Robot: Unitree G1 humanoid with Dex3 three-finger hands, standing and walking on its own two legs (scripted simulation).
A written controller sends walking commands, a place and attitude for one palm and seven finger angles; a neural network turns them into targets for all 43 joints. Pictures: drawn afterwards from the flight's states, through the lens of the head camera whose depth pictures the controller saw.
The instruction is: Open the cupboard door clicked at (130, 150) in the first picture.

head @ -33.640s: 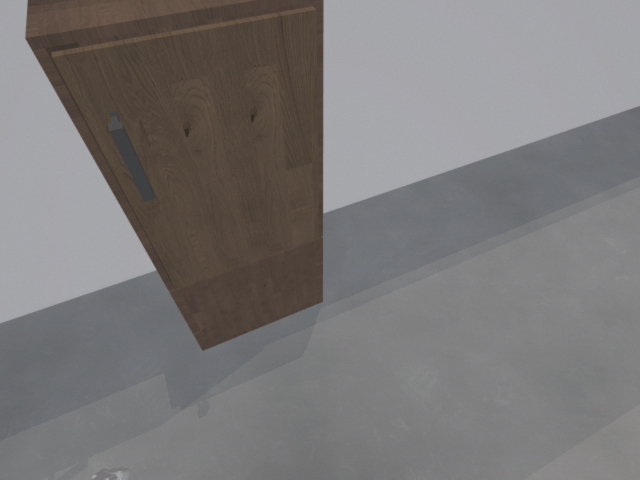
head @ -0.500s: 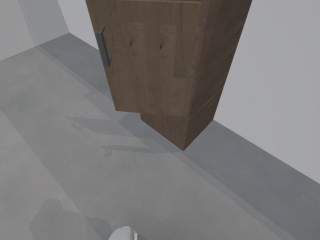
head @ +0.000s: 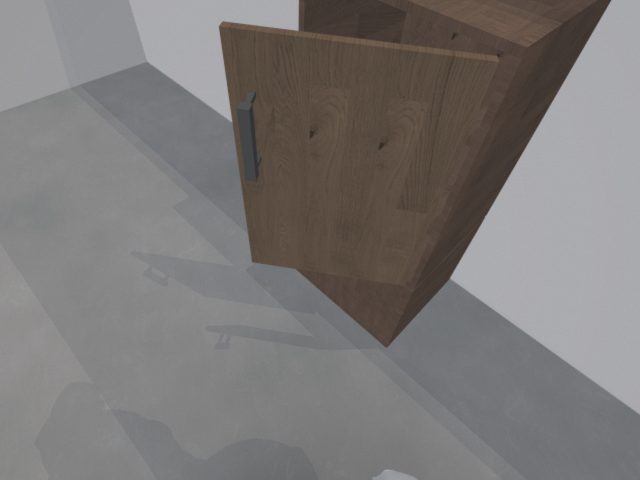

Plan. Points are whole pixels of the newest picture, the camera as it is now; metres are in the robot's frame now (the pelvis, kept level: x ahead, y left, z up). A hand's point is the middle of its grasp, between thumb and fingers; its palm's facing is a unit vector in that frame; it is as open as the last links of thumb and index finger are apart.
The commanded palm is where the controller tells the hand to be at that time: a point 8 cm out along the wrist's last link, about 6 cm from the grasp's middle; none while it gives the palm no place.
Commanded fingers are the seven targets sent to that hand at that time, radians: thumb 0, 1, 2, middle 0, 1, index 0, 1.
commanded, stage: come to a stop and stand still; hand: left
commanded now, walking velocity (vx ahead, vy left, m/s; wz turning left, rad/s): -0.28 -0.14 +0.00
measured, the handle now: (251, 138) +0.62 +0.18 +0.05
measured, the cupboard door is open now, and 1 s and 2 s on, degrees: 36 36 36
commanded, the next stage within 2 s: look again from close up in 1.46 s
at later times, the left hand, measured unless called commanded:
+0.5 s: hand out of the picture +0.08 +0.18 -0.19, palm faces +0.02 -0.98 -0.21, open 7.3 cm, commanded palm none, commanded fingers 0.00 0.90 0.90 -0.20 -0.30 -0.20 -0.30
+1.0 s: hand out of the picture -0.02 +0.18 -0.17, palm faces +0.02 -0.97 -0.25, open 7.3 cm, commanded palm none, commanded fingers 0.00 0.90 0.90 -0.20 -0.30 -0.20 -0.30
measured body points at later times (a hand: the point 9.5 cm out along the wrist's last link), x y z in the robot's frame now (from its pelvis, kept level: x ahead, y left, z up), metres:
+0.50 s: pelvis +0.01 +0.00 -0.01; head +0.04 +0.01 +0.43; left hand +0.08 +0.23 -0.17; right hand +0.04 -0.24 -0.16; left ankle +0.00 +0.10 -0.74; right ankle +0.05 -0.13 -0.74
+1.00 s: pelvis -0.01 -0.01 -0.01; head -0.01 -0.03 +0.44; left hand -0.02 +0.23 -0.15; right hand +0.02 -0.25 -0.16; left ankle +0.00 +0.10 -0.74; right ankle +0.05 -0.13 -0.74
